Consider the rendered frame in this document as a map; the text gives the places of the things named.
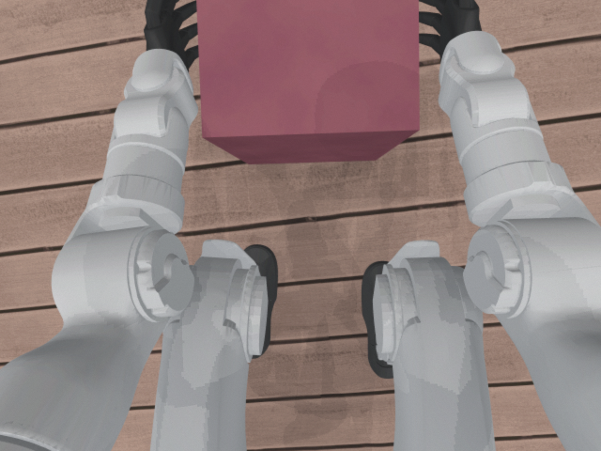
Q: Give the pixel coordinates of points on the carton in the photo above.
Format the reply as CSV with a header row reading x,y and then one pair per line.
x,y
308,81

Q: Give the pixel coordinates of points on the right robot hand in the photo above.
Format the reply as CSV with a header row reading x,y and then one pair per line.
x,y
457,17

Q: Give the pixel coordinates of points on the robot left thigh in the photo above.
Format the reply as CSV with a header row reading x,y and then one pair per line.
x,y
201,393

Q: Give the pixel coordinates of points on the robot left upper arm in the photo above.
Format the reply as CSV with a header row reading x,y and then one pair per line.
x,y
115,291

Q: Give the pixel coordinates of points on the robot right upper arm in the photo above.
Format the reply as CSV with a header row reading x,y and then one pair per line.
x,y
541,278

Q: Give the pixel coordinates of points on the robot right forearm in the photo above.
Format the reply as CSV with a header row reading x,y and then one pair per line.
x,y
498,140

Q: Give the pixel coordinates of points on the left robot hand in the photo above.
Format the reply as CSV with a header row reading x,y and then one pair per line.
x,y
162,25

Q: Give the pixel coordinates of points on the robot left forearm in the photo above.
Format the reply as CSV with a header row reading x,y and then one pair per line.
x,y
146,158

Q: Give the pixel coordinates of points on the left robot foot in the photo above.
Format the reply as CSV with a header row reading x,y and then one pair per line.
x,y
267,265

